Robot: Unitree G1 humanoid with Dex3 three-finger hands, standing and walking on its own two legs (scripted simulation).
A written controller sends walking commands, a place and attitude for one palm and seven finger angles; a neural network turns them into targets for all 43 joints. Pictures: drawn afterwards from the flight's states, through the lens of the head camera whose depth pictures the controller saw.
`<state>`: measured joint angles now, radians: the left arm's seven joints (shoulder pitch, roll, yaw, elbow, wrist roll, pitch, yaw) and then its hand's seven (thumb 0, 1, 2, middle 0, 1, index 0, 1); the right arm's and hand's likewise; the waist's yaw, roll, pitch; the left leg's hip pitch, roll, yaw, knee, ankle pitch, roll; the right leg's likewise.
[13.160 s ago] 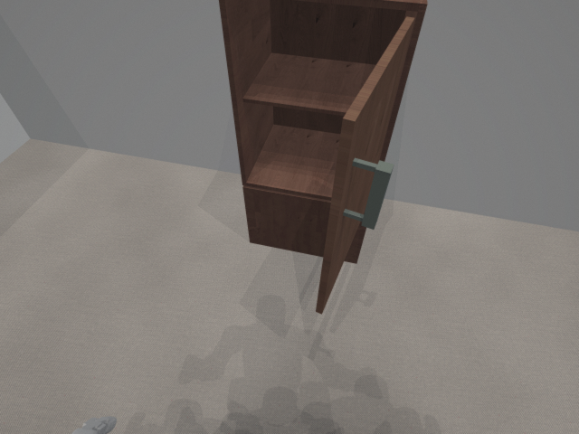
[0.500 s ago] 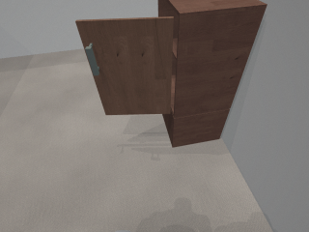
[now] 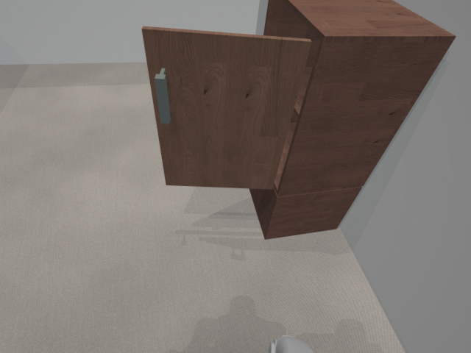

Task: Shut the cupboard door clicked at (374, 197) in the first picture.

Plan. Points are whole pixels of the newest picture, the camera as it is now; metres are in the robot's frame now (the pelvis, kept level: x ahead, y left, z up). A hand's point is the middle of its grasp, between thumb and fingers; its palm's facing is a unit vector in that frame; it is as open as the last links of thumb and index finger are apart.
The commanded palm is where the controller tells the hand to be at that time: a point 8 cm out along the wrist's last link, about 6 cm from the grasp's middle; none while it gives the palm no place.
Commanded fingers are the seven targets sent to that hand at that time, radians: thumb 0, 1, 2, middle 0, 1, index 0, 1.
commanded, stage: take the last steps up to it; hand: left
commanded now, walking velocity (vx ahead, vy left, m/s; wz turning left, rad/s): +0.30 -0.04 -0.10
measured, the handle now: (164, 96) +0.75 +0.26 +0.02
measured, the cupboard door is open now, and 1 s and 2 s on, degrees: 79 79 79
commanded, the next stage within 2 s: come to a stop and stand still in 0.44 s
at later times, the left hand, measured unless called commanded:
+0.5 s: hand (168, 303) +0.25 +0.15 -0.18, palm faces +0.00 -0.97 -0.23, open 7.1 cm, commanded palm none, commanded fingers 0.00 0.90 0.90 -0.20 -0.30 -0.20 -0.30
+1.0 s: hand (168, 282) +0.30 +0.16 -0.18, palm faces -0.01 -0.97 -0.26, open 7.4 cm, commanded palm none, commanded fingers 0.00 0.90 0.90 -0.20 -0.30 -0.20 -0.30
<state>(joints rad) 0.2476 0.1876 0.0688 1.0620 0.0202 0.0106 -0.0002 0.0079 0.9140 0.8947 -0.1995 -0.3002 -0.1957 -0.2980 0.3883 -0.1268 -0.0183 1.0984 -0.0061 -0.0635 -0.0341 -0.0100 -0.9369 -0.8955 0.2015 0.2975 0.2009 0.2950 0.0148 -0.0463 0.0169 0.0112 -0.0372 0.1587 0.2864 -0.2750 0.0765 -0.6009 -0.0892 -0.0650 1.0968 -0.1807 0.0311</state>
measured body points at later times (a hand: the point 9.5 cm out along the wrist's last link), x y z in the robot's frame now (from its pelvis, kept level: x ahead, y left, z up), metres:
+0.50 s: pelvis +0.19 -0.03 -0.01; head +0.22 -0.03 +0.44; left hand +0.26 +0.21 -0.16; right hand +0.17 -0.25 -0.17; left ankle +0.19 +0.11 -0.68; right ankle +0.20 -0.10 -0.74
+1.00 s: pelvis +0.24 -0.04 -0.01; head +0.29 -0.04 +0.43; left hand +0.30 +0.22 -0.16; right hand +0.33 -0.27 -0.16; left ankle +0.33 +0.11 -0.74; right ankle +0.21 -0.17 -0.71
